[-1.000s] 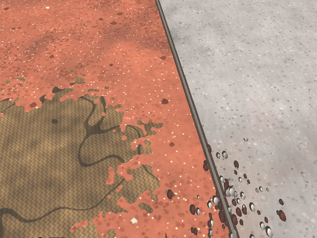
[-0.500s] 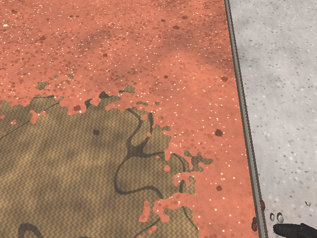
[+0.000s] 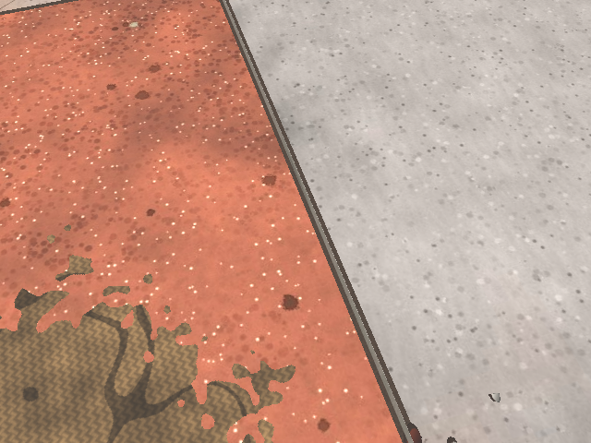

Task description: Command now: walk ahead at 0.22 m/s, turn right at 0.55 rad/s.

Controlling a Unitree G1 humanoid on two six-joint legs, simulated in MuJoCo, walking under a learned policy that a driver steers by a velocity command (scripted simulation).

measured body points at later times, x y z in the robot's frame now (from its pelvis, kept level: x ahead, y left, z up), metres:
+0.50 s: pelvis +0.13 +0.04 +0.01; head +0.16 +0.04 +0.46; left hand +0.37 +0.27 -0.08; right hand +0.21 -0.28 -0.07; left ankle +0.21 +0.15 -0.72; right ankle +0.10 -0.07 -0.70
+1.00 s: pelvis +0.13 +0.04 +0.02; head +0.16 +0.02 +0.47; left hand +0.34 +0.26 -0.08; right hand +0.17 -0.28 -0.09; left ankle +0.15 +0.15 -0.67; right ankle +0.08 -0.09 -0.72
